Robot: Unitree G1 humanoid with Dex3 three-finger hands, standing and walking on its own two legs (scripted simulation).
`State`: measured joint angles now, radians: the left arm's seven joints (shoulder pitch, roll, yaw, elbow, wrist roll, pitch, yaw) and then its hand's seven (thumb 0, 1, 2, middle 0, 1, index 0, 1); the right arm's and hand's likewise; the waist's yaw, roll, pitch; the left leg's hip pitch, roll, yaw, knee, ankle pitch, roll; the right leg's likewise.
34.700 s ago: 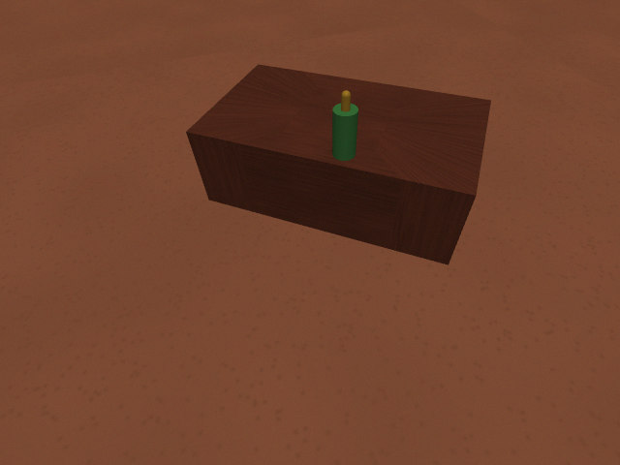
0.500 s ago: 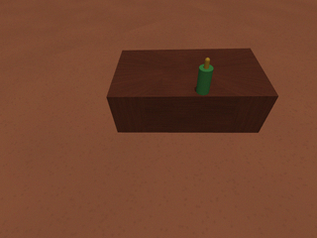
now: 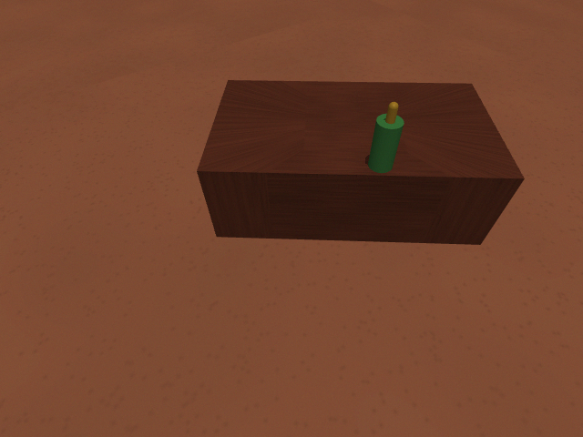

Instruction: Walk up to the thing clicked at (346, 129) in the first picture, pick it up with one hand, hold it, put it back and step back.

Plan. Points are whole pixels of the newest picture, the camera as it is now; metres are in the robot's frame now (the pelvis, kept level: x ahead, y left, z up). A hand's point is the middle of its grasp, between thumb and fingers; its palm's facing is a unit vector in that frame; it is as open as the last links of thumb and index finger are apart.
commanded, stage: step back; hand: right
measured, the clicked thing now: (386, 136) +1.05 -0.26 -0.25
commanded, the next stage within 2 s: stand in 0.24 s
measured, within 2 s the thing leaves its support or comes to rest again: neither
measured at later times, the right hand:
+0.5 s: hand out of the picture +0.12 -0.25 -0.13, palm faces +0.01 +0.94 -0.33, open 7.4 cm
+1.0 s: hand out of the picture +0.08 -0.25 -0.14, palm faces +0.00 +0.94 -0.33, open 7.4 cm
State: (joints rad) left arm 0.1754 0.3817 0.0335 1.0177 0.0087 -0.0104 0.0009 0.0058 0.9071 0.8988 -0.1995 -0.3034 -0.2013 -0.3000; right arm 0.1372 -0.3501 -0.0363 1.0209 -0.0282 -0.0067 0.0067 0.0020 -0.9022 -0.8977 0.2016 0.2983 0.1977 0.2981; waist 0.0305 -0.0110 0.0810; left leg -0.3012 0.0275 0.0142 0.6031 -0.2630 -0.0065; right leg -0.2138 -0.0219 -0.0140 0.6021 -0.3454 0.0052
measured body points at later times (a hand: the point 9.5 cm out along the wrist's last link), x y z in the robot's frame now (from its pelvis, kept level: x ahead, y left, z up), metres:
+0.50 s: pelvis +0.01 +0.00 +0.02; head +0.03 +0.00 +0.47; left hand +0.11 +0.30 -0.11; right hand +0.12 -0.30 -0.11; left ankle +0.04 +0.13 -0.73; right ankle -0.01 -0.13 -0.73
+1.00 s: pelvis +0.01 +0.00 +0.02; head +0.03 +0.00 +0.47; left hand +0.09 +0.30 -0.11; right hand +0.08 -0.30 -0.12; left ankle +0.04 +0.13 -0.73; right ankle -0.01 -0.13 -0.73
